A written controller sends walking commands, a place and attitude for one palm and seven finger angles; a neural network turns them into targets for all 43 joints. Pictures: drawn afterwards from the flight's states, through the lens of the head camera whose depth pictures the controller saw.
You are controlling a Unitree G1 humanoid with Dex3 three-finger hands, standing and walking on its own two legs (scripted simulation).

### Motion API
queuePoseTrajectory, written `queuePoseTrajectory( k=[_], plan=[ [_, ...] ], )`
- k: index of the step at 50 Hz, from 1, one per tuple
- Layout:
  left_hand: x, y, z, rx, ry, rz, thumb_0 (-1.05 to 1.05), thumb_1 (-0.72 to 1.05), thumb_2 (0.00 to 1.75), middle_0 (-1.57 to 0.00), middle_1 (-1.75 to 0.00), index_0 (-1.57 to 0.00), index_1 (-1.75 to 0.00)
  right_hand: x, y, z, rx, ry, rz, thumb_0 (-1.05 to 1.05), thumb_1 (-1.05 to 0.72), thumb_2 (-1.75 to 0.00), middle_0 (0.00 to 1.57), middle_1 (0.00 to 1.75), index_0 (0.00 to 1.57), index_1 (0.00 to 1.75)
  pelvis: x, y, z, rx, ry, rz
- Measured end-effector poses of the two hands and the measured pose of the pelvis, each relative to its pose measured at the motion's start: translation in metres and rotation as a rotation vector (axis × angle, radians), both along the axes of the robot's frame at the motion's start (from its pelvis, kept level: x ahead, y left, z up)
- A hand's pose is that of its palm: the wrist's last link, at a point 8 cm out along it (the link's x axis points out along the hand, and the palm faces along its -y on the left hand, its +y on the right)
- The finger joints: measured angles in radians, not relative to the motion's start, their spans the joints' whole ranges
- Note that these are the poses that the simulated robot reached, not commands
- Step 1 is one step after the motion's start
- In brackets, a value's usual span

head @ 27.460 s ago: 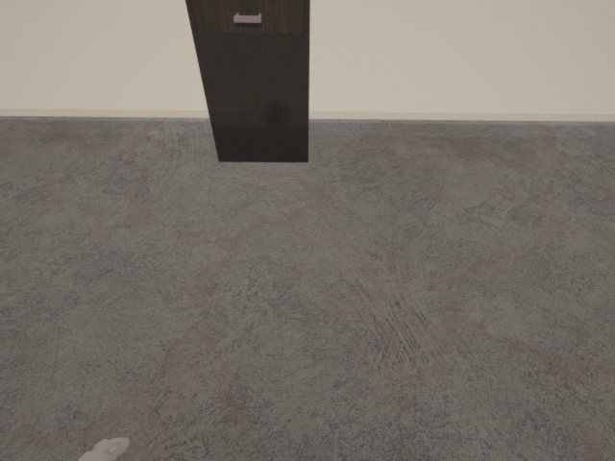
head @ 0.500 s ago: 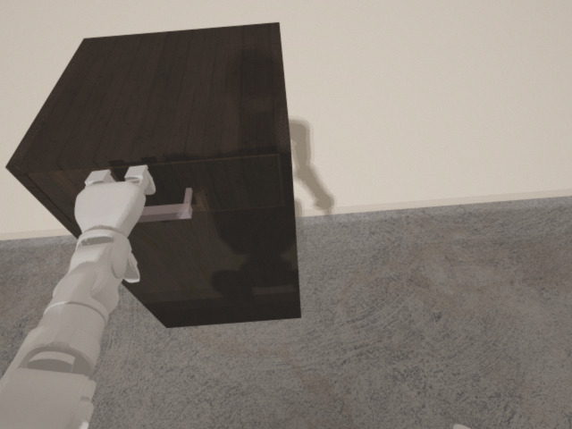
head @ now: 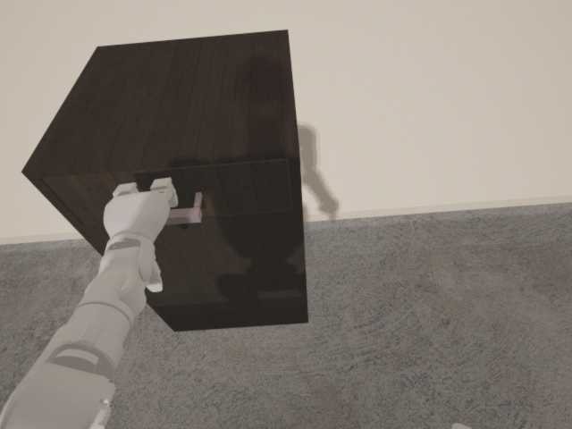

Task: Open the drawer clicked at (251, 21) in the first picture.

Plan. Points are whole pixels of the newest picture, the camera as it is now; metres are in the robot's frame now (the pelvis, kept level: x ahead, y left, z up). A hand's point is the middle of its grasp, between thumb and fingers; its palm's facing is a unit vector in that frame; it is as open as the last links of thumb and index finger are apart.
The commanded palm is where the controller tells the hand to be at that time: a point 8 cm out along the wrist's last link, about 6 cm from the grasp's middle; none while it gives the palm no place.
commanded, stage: re-aim the fingers above the handle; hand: left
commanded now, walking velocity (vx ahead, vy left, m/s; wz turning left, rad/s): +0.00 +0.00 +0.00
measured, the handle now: (173, 208) +0.49 +0.25 -0.02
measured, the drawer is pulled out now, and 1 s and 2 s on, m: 0.00 0.00 0.00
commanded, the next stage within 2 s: lower the fingers behind the handle in 0.90 s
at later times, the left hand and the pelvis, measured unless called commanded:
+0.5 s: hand (167, 252) +0.37 +0.22 +0.01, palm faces -0.18 -0.08 -0.98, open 13.9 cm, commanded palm +0.38 +0.22 +0.09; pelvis +0.01 +0.00 +0.00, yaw +2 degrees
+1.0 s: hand (185, 254) +0.37 +0.19 +0.01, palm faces -0.19 -0.11 -0.98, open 13.8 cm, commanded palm +0.38 +0.21 +0.08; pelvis +0.01 +0.00 +0.00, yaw +2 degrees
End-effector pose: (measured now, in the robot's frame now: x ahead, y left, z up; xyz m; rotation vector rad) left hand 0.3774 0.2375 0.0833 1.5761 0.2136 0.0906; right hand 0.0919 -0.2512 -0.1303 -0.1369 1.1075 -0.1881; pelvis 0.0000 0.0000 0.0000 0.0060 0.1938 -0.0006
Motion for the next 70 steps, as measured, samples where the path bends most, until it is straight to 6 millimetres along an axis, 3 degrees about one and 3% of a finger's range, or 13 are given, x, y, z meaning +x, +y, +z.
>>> queuePoseTrajectory(
  k=[4, 8, 14, 20, 26, 31, 36, 43, 49, 54, 59, 65, 70],
  plan=[
    [-0.005, -0.032, -0.012, -0.085, 0.029, -0.148, 0.0, -0.49, 0.3, -0.32, -1.2, -0.31, -1.2, 0.009, -0.001, 0.006, -0.036, -0.013, 0.019, 0.01, -0.91, -0.9, 0.2, 0.3, 0.2, 0.3, 0.003, 0.0, 0.0, -0.002, -0.015, 0.013],
    [-0.001, -0.054, -0.002, -0.09, -0.097, -0.282, 0.0, -0.49, 0.3, -0.33, -1.2, -0.32, -1.2, 0.018, -0.003, 0.009, -0.059, -0.04, 0.026, 0.01, -0.91, -0.9, 0.2, 0.3, 0.2, 0.3, 0.003, -0.001, -0.002, -0.001, -0.012, 0.008],
    [0.016, -0.02, 0.024, 0.02, -0.234, -0.101, 0.01, -0.49, 0.3, -0.32, -1.2, -0.32, -1.2, 0.024, -0.001, 0.003, -0.019, -0.039, 0.024, 0.01, -0.91, -0.9, 0.2, 0.3, 0.2, 0.3, 0.003, -0.003, -0.003, 0.006, 0.002, -0.017],
    [0.001, 0.018, 0.01, 0.034, -0.007, 0.116, 0.0, -0.49, 0.3, -0.31, -1.2, -0.31, -1.2, 0.026, 0.002, 0.003, 0.017, -0.023, 0.011, 0.01, -0.91, -0.9, 0.2, 0.3, 0.2, 0.3, 0.01, -0.004, 0.003, 0.002, -0.005, -0.008],
    [-0.015, -0.031, -0.018, -0.112, 0.089, -0.159, 0.0, -0.49, 0.3, -0.32, -1.2, -0.31, -1.2, 0.038, -0.005, 0.012, -0.068, -0.044, 0.068, 0.01, -0.91, -0.9, 0.2, 0.3, 0.2, 0.3, 0.009, -0.004, 0.001, -0.003, -0.027, 0.034],
    [-0.004, -0.064, -0.001, -0.088, -0.14, -0.36, 0.0, -0.49, 0.3, -0.33, -1.2, -0.32, -1.2, 0.042, -0.009, 0.01, -0.089, -0.071, 0.069, 0.01, -0.91, -0.9, 0.2, 0.3, 0.2, 0.3, 0.004, -0.004, -0.006, -0.001, -0.001, 0.023],
    [0.021, -0.033, 0.027, 0.028, -0.296, -0.147, 0.01, -0.49, 0.3, -0.32, -1.2, -0.32, -1.2, 0.032, -0.002, -0.002, -0.026, -0.041, 0.043, 0.01, -0.91, -0.9, 0.2, 0.3, 0.2, 0.3, 0.001, -0.005, -0.008, 0.008, 0.016, -0.009],
    [0.01, 0.023, 0.01, 0.052, 0.054, 0.187, 0.0, -0.48, 0.3, -0.31, -1.2, -0.31, -1.19, 0.013, 0.006, -0.005, 0.032, 0.026, 0.0, 0.01, -0.91, -0.9, 0.2, 0.3, 0.2, 0.3, 0.008, -0.006, 0.002, 0.005, 0.005, -0.009],
    [-0.014, -0.03, -0.02, -0.126, 0.139, -0.145, 0.0, -0.48, 0.3, -0.32, -1.2, -0.31, -1.19, 0.017, -0.007, 0.007, -0.068, 0.003, 0.042, 0.01, -0.91, -0.9, 0.2, 0.3, 0.2, 0.3, 0.009, -0.004, 0.001, -0.004, -0.022, 0.031],
    [-0.013, -0.072, -0.003, -0.126, -0.125, -0.389, 0.0, -0.49, 0.3, -0.33, -1.2, -0.32, -1.2, 0.024, -0.014, 0.009, -0.104, -0.045, 0.046, 0.01, -0.91, -0.9, 0.2, 0.3, 0.2, 0.3, 0.002, -0.003, -0.007, -0.002, -0.006, 0.024],
    [0.012, -0.05, 0.013, -0.015, -0.29, -0.202, 0.01, -0.49, 0.3, -0.32, -1.2, -0.32, -1.2, 0.021, -0.007, -0.002, -0.043, -0.041, 0.045, 0.01, -0.91, -0.9, 0.2, 0.3, 0.2, 0.3, -0.007, -0.004, -0.012, 0.008, 0.02, -0.003],
    [0.012, -0.008, -0.007, 0.089, -0.03, 0.112, 0.01, -0.48, 0.3, -0.31, -1.2, -0.31, -1.2, 0.003, 0.006, -0.01, 0.036, 0.014, 0.005, 0.01, -0.91, -0.9, 0.2, 0.3, 0.2, 0.3, -0.005, -0.006, -0.006, 0.009, 0.03, -0.013],
    [0.006, -0.005, -0.025, -0.043, 0.104, 0.061, 0.0, -0.49, 0.3, -0.32, -1.2, -0.29, -1.2, -0.01, -0.001, -0.005, -0.03, 0.042, 0.006, 0.01, -0.91, -0.9, 0.2, 0.3, 0.2, 0.3, -0.004, -0.009, -0.005, 0.005, 0.016, 0.014]
  ],
)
